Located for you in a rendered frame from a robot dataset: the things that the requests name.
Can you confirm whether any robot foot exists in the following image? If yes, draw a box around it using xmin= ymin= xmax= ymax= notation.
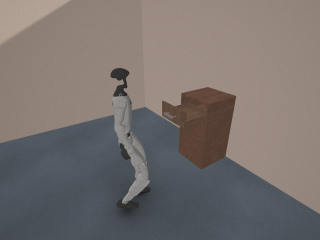
xmin=140 ymin=187 xmax=151 ymax=194
xmin=116 ymin=199 xmax=139 ymax=209

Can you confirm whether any left robot foot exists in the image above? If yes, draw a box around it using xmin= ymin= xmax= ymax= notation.
xmin=140 ymin=187 xmax=151 ymax=194

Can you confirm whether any handle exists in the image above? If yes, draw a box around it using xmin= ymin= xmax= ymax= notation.
xmin=163 ymin=112 xmax=177 ymax=119

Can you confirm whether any right robot foot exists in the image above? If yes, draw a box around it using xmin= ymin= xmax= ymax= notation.
xmin=116 ymin=199 xmax=139 ymax=209

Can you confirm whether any right robot forearm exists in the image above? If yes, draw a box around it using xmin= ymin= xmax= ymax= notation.
xmin=116 ymin=126 xmax=137 ymax=157

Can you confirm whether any cabinet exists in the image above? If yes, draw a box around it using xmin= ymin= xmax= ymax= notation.
xmin=178 ymin=87 xmax=236 ymax=170

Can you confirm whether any robot right hand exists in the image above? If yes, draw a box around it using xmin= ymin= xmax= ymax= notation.
xmin=131 ymin=154 xmax=147 ymax=173

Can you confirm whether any drawer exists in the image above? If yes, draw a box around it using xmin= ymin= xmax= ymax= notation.
xmin=162 ymin=101 xmax=207 ymax=130

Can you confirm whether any right robot upper arm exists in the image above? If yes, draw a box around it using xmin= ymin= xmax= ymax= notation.
xmin=114 ymin=97 xmax=127 ymax=132

